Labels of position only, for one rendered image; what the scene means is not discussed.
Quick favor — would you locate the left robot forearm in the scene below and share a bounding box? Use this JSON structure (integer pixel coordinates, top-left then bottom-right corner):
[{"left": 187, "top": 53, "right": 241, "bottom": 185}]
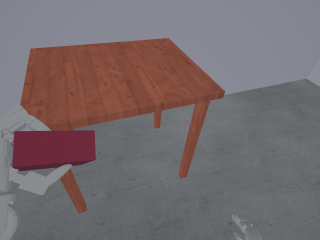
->
[{"left": 0, "top": 191, "right": 20, "bottom": 240}]

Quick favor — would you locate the right robot hand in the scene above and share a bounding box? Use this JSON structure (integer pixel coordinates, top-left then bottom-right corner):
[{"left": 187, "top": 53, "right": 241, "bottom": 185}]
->
[{"left": 231, "top": 213, "right": 262, "bottom": 240}]

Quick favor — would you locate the sponge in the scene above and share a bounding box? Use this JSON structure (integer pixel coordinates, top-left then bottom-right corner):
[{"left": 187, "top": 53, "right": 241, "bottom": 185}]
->
[{"left": 12, "top": 130, "right": 96, "bottom": 171}]

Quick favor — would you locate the left robot hand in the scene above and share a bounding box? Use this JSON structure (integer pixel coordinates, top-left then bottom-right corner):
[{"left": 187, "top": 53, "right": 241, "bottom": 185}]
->
[{"left": 0, "top": 105, "right": 73, "bottom": 195}]

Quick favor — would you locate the table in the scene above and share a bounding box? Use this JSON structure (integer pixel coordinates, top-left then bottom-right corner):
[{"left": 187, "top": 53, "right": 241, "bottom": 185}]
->
[{"left": 20, "top": 38, "right": 225, "bottom": 213}]

